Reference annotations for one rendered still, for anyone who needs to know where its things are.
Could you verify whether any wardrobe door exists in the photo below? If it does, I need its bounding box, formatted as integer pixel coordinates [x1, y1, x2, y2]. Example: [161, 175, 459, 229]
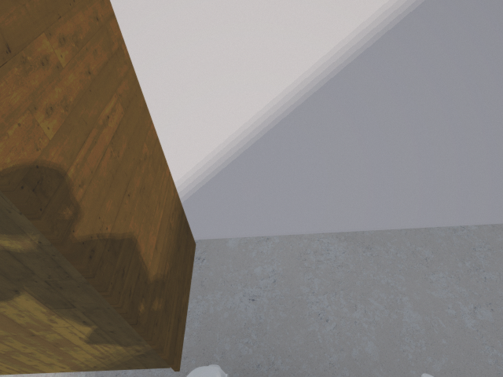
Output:
[0, 191, 171, 375]

